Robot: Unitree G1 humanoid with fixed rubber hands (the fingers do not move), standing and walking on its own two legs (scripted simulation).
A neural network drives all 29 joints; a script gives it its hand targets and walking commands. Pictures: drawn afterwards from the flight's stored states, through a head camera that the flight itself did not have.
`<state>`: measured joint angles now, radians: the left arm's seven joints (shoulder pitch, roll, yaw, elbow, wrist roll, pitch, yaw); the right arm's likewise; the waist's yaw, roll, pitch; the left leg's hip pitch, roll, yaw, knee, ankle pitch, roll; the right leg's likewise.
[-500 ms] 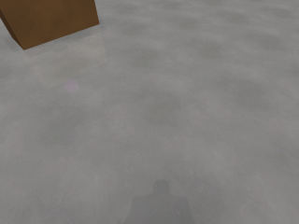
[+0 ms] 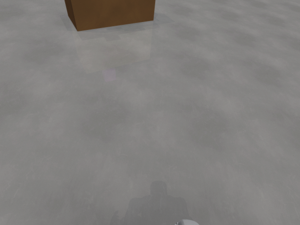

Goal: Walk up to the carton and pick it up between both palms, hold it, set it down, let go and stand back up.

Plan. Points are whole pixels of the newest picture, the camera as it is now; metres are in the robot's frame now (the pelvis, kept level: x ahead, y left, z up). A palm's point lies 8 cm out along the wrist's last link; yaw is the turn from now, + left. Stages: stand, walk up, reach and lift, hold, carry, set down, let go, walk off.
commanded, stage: walk up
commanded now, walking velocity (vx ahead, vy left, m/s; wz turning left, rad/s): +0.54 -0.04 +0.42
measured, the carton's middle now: out of the picture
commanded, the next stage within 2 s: none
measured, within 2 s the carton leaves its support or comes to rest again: neither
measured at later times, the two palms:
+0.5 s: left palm (77, 158) +0.40 +0.26 -0.18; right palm (207, 214) +0.20 -0.18 -0.14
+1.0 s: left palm (60, 116) +0.56 +0.36 -0.14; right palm (156, 82) +0.81 -0.06 -0.13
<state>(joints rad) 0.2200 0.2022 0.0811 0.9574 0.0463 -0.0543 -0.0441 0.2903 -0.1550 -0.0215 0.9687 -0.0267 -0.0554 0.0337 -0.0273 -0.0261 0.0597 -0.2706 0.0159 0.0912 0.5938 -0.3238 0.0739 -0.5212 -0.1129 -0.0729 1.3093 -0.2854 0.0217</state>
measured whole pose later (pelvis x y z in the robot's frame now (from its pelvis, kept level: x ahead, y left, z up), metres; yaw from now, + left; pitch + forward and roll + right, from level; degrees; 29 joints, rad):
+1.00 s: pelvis +0.67 +0.13 -0.01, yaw +9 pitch +2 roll -2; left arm 0.40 0.18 0.03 1.14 -0.02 -0.07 0.01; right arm 0.14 -0.17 0.01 0.92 -0.05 -0.10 0.00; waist 0.01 0.03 0.06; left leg -0.34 0.10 0.17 0.63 -0.32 0.02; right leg -0.27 0.02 -0.05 1.29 -0.42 -0.04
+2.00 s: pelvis +1.23 +0.10 +0.01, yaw +11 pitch +1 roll +4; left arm 0.56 0.05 -0.01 1.17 0.01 -0.10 0.05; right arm 0.17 -0.21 -0.05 1.07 -0.01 0.03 0.04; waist 0.09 0.05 0.00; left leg -0.66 0.06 0.11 0.99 -0.10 -0.06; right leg 0.12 0.00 -0.08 0.21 -0.36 -0.07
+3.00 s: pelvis +1.79 +0.29 +0.00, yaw +11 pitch -3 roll +2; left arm 0.50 0.17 0.04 1.17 0.04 -0.07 0.01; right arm 0.14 -0.25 -0.06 0.96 -0.01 -0.01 0.02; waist 0.05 0.05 0.05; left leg -0.66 0.11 0.02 1.07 -0.11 0.00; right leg 0.05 -0.09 -0.16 0.39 -0.38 0.03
